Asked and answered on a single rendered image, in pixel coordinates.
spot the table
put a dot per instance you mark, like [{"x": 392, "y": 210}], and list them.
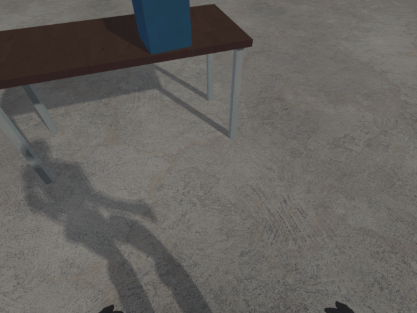
[{"x": 64, "y": 50}]

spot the carton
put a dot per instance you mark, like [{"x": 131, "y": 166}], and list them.
[{"x": 163, "y": 25}]

